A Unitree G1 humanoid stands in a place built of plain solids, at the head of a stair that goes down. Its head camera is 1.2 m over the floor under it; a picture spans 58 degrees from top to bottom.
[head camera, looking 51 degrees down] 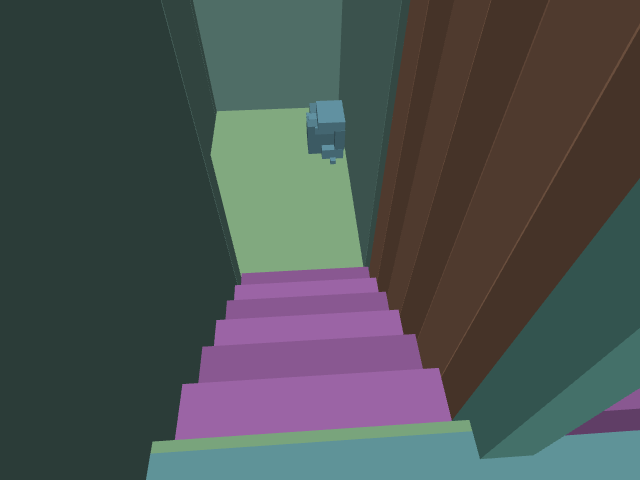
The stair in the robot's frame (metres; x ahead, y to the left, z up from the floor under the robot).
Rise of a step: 0.20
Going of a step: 0.22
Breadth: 0.85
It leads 4 degrees to the left of straight ahead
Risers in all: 7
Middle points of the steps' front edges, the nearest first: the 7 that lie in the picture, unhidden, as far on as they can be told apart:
0.33 0.01 0.00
0.55 0.03 -0.19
0.78 0.04 -0.39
1.00 0.05 -0.59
1.22 0.07 -0.78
1.45 0.08 -0.98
1.67 0.10 -1.18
